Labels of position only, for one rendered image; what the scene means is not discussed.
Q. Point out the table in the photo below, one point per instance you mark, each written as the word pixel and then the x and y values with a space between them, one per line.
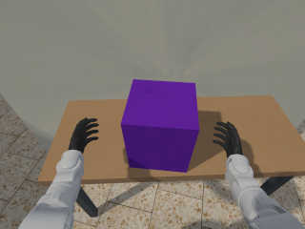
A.
pixel 269 140

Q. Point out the robot left upper arm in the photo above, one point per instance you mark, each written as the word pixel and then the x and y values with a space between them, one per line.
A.
pixel 40 219

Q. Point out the carton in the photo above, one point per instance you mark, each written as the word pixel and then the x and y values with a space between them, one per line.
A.
pixel 160 125

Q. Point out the right robot hand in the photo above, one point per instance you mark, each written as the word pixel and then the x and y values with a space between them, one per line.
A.
pixel 232 144

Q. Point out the left robot hand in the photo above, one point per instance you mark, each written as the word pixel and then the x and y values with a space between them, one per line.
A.
pixel 79 138

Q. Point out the robot right upper arm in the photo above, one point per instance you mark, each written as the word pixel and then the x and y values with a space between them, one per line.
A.
pixel 279 221

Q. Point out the left robot forearm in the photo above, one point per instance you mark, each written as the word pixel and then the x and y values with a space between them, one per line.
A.
pixel 64 190

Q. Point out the right robot forearm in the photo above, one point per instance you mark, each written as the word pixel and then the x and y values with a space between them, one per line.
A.
pixel 246 192

